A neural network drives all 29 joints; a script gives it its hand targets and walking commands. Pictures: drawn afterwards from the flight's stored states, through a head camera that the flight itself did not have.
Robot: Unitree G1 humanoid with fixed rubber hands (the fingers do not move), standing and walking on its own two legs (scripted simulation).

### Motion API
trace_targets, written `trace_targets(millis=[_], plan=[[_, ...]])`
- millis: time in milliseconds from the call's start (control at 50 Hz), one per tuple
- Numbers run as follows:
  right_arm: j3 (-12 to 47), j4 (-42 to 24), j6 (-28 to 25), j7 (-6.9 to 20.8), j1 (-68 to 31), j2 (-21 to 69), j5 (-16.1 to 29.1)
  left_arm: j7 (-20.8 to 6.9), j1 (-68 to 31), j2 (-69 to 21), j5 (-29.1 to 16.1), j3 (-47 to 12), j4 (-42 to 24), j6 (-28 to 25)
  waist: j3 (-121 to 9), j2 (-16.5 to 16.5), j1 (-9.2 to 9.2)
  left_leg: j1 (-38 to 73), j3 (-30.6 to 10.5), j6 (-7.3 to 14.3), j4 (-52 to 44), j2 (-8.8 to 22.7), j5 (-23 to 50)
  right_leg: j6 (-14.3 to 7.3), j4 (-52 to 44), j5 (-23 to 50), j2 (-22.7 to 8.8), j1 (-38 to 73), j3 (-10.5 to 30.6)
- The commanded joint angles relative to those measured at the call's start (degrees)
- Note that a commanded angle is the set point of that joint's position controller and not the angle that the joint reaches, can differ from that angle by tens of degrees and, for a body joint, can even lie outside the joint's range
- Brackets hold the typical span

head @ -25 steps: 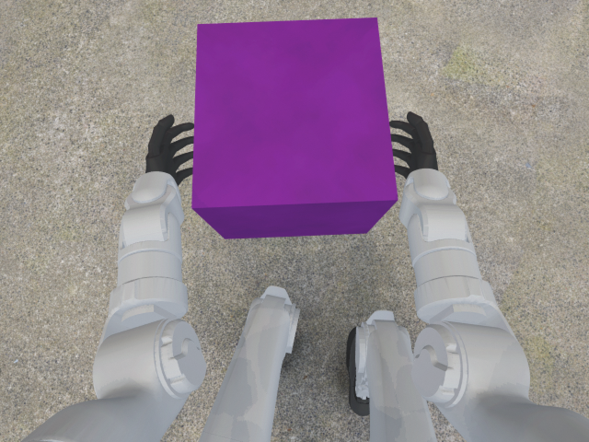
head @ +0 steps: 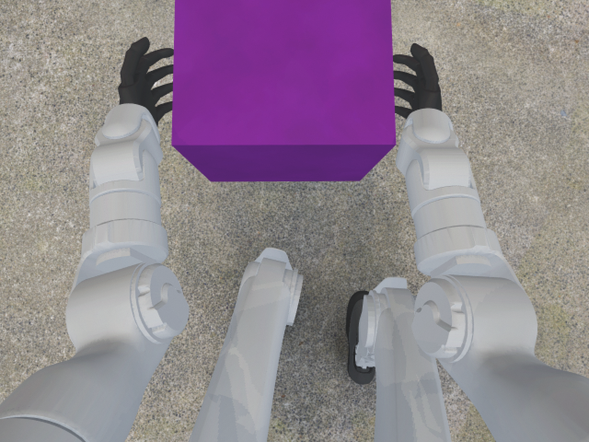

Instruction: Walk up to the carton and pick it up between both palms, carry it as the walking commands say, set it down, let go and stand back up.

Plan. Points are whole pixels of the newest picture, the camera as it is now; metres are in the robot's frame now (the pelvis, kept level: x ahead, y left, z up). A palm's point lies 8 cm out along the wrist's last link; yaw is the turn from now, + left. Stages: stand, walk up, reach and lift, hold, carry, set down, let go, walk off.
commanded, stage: set down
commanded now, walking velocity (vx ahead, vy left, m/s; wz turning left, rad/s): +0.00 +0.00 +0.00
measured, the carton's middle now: (284, 75) +0.56 +0.15 -0.18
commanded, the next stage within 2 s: none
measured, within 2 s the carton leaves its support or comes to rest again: neither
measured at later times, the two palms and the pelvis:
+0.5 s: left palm (168, 114) +0.47 +0.31 -0.17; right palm (400, 115) +0.54 -0.03 -0.19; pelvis -0.01 +0.02 -0.06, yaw +0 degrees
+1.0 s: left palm (195, 130) +0.48 +0.31 -0.28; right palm (389, 131) +0.55 -0.03 -0.29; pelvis -0.02 +0.01 -0.10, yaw -1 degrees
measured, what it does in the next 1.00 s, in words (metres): lowers itself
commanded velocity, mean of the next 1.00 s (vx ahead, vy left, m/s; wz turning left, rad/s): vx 0.00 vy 0.00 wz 0.00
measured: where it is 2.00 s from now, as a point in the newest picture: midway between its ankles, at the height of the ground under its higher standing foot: (312, 336)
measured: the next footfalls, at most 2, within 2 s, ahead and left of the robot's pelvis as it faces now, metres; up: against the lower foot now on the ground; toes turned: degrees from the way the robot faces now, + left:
none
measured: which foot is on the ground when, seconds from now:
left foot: down 0.00-1.00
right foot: down 0.00-1.00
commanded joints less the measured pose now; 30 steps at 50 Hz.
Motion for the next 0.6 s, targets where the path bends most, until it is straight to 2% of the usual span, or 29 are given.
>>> trace_targets(millis=[0, 20, 40, 60, 80, 100, 120, 140, 160, 180, 200, 220, 240, 280, 300, 320, 340, 360, 380, 400, 420, 440, 460, 480, 500, 520, 540, 560, 580], plan=[[18.9, -1.8, -3.2, 14.4, -39.2, 42.7, 6.5, -15.4, -31.8, -46.3, -8.1, -25.3, 3.5, 0.0, -51.9, 1.2, 1.72, 34.1, 7.1, 0.5, -6.1, -4.3, 10.3, 1.0, -6.3, 5.1, 4.5, 24.0, -4.6], [19.5, -1.2, -3.8, 15.2, -37.9, 41.0, 7.1, -14.6, -33.7, -45.1, -7.4, -24.9, 1.2, -0.1, -51.1, 5.3, 4.47, 34.1, 8.8, -0.2, -4.5, -4.3, 13.9, -0.2, -5.2, 6.6, 4.9, 20.1, -3.8], [18.6, 0.3, -3.9, 16.2, -38.4, 41.5, 7.8, -13.8, -30.9, -47.8, -6.1, -26.2, 3.9, 0.6, -50.7, 8.1, 4.95, 36.6, 7.8, -0.5, -6.3, -4.6, 11.6, -0.4, -4.1, 2.7, 5.2, 17.9, -4.7], [18.4, -4.7, -4.4, 16.6, -41.9, 40.3, 8.8, -13.6, -33.3, -47.0, -6.4, -27.2, -0.8, 0.1, -53.3, 8.6, 2.12, 38.9, 7.4, -0.2, -3.6, -4.0, 14.0, -0.6, -3.9, 2.8, 4.7, 14.9, -4.7], [20.2, -3.7, -4.2, 16.4, -38.6, 41.9, 9.6, -13.0, -35.0, -45.2, -7.3, -27.7, -4.3, -1.0, -57.8, 6.1, 3.29, 41.4, 6.6, -0.2, -3.3, -3.9, 17.3, 0.0, -2.6, 5.5, 5.0, 16.7, -5.1], [22.4, -7.1, -5.2, 16.5, -43.2, 41.0, 11.6, -12.7, -35.1, -45.9, -8.3, -30.1, -3.6, -1.1, -61.1, 9.3, 4.98, 45.2, 6.6, -0.4, -2.9, -4.0, 21.8, 0.2, -1.4, 7.5, 5.0, 15.9, -5.6], [21.8, -3.8, -4.2, 16.6, -43.1, 41.8, 11.5, -12.3, -34.7, -42.4, -7.5, -27.8, -1.5, -1.0, -54.7, 4.3, 5.45, 39.6, 5.9, 0.9, -2.3, -3.7, 19.4, 0.7, -1.3, 5.9, 4.6, 12.7, -4.6], [24.1, -7.0, -5.6, 16.0, -44.1, 39.5, 12.9, -12.2, -29.4, -45.0, -8.4, -28.5, -0.8, -1.6, -58.0, 6.6, 6.09, 37.9, 7.4, -0.1, -1.5, -4.1, 20.2, 1.0, -1.2, 8.8, 4.4, 18.1, -4.6], [26.2, -12.0, -5.5, 16.0, -47.0, 42.2, 13.9, -11.7, -41.2, -46.5, -12.8, -32.2, -10.7, -3.1, -66.5, 2.4, 3.7, 42.5, 5.0, 0.3, 0.1, -4.2, 24.2, 0.4, 1.1, 10.7, 4.6, 19.8, -4.9], [25.4, -8.0, -4.8, 15.7, -44.6, 42.1, 13.5, -11.4, -34.7, -44.6, -9.3, -28.3, -2.2, -2.1, -60.8, 4.4, 6.47, 39.6, 7.8, 0.1, 0.0, -4.1, 20.0, 0.9, -0.4, 8.7, 4.3, 19.2, -4.5], [26.0, -8.7, -6.0, 16.1, -47.4, 40.1, 14.5, -11.1, -32.5, -47.2, -8.8, -28.1, -1.0, -1.8, -58.8, 6.1, 7.59, 41.5, 6.9, 0.3, 0.4, -3.9, 23.1, 0.9, 0.9, 8.6, 4.4, 14.8, -4.3], [24.5, -1.0, -4.9, 16.3, -43.6, 40.0, 13.0, -11.2, -34.0, -44.7, -9.5, -28.0, 1.2, -2.4, -53.5, 3.8, 7.26, 37.1, 5.9, 0.1, 0.0, -3.9, 19.2, 0.7, 0.7, 5.8, 4.1, 13.4, -3.9], [23.3, -2.4, -5.1, 16.2, -44.2, 38.6, 12.5, -11.3, -34.9, -43.6, -9.3, -27.1, 0.3, -2.4, -52.7, 1.5, 5.14, 36.0, 5.4, 0.4, 0.2, -3.4, 18.2, 0.8, 0.7, 5.1, 4.4, 11.5, -5.1], [25.7, -2.4, -5.2, 16.0, -43.1, 39.7, 12.7, -10.9, -33.9, -43.7, -9.5, -28.8, 0.9, -2.7, -56.7, 1.1, 5.85, 36.9, 6.4, 0.3, 2.6, -3.3, 18.9, 1.0, 2.0, 5.8, 3.5, 16.1, -4.2], [26.3, -4.8, -4.9, 15.6, -46.4, 40.8, 12.8, -11.4, -39.5, -43.1, -11.4, -28.2, -2.3, -3.1, -58.7, -4.8, 3.31, 33.3, 6.4, 1.3, 3.2, -3.2, 17.1, 1.8, 2.3, 8.5, 3.8, 20.9, -5.1], [25.9, -7.0, -5.8, 15.5, -48.7, 36.9, 14.0, -11.5, -38.2, -43.1, -11.1, -28.7, 0.0, -2.9, -58.8, 1.7, 6.9, 37.8, 7.0, 0.4, 2.5, -3.7, 19.4, 1.4, 3.7, 7.2, 3.9, 15.4, -4.9], [25.2, -6.7, -6.0, 15.2, -49.4, 39.2, 14.4, -10.6, -39.8, -41.6, -10.5, -28.8, -1.9, -3.0, -60.6, 1.0, 6.27, 42.1, 5.2, 0.9, 3.0, -3.4, 20.6, 1.4, 4.6, 5.2, 4.1, 13.6, -5.2], [25.4, -2.1, -5.7, 15.7, -47.2, 39.7, 13.9, -10.9, -40.0, -41.9, -10.0, -27.2, -0.2, -3.3, -53.3, -0.1, 8.05, 34.4, 6.9, 0.8, 3.7, -3.5, 18.4, 0.7, 2.9, 4.5, 4.0, 12.7, -4.0], [24.0, -6.2, -6.1, 14.7, -50.3, 38.8, 14.4, -10.7, -40.5, -43.2, -10.7, -28.6, -3.5, -3.4, -57.7, -0.2, 4.29, 36.8, 6.2, 0.6, 3.8, -3.6, 20.8, 1.2, 4.2, 7.6, 4.4, 14.8, -5.8], [22.4, -3.3, -6.0, 14.9, -49.2, 36.4, 13.3, -10.7, -43.4, -40.9, -11.7, -29.4, -3.3, -3.5, -53.9, 1.4, 2.95, 36.2, 5.4, 0.1, 3.1, -3.3, 18.4, 1.0, 5.4, 5.8, 4.1, 11.5, -6.4], [24.0, -4.0, -5.9, 14.5, -51.1, 36.8, 14.0, -10.9, -43.5, -38.7, -11.0, -28.0, -1.6, -3.7, -55.2, 0.8, 5.42, 36.3, 5.4, 0.4, 4.5, -2.6, 18.9, 1.4, 6.0, 5.9, 3.8, 13.8, -5.0], [24.0, -5.9, -6.6, 14.0, -50.8, 35.6, 13.3, -11.2, -45.0, -40.9, -13.2, -29.8, -1.4, -3.4, -57.5, 0.4, 2.55, 36.2, 5.4, -0.1, 5.1, -2.9, 20.8, 1.0, 6.5, 8.8, 3.9, 15.6, -5.7], [20.0, -0.6, -6.7, 13.9, -47.8, 32.1, 12.5, -11.3, -41.6, -42.4, -12.2, -31.0, 2.2, -2.8, -52.9, 7.3, 0.73, 39.3, 5.7, -0.9, 6.0, -2.7, 19.0, 0.4, 6.4, 3.2, 3.8, 8.7, -5.4], [24.8, -6.6, -7.6, 14.3, -52.8, 35.2, 15.9, -10.6, -45.2, -40.5, -13.7, -31.8, -4.6, -4.3, -58.8, 3.8, 5.18, 40.6, 5.4, -0.1, 5.9, -3.5, 21.7, 0.7, 8.1, 5.8, 4.1, 10.4, -6.1], [20.2, 2.8, -6.0, 14.6, -48.5, 33.7, 12.6, -10.9, -43.6, -41.2, -11.3, -29.8, 0.8, -2.8, -50.9, 5.0, 2.12, 38.2, 5.8, -0.3, 5.2, -2.8, 16.4, 0.4, 7.2, 2.3, 4.1, 7.7, -6.4], [21.1, 1.7, -6.0, 14.6, -51.3, 34.7, 12.7, -11.3, -43.8, -39.3, -10.4, -27.0, 3.6, -2.7, -45.6, 2.8, 3.97, 34.1, 5.9, 0.4, 5.8, -2.8, 13.0, 0.2, 6.1, 0.6, 3.9, 6.2, -4.8], [20.6, -0.6, -6.2, 14.8, -52.1, 32.0, 12.2, -11.9, -42.6, -40.5, -10.6, -27.2, 4.1, -2.3, -49.5, 4.4, 3.32, 34.3, 5.8, 0.1, 5.6, -3.0, 12.8, 0.5, 7.7, 1.4, 3.5, 10.1, -5.9], [20.6, 1.6, -5.6, 14.5, -52.3, 30.8, 12.0, -12.0, -38.3, -39.0, -9.4, -25.7, 9.2, -1.8, -45.6, 0.2, 3.43, 31.0, 5.5, 1.0, 6.4, -2.5, 10.4, 1.0, 7.9, -0.2, 3.1, 9.7, -5.9], [18.7, 1.4, -5.7, 14.4, -51.0, 31.2, 11.9, -12.2, -43.1, -40.1, -9.6, -26.5, 4.4, -2.3, -43.2, 5.1, 2.49, 27.9, 6.8, 0.5, 6.0, -2.7, 9.8, -0.1, 7.8, 1.3, 3.8, 10.5, -5.3]])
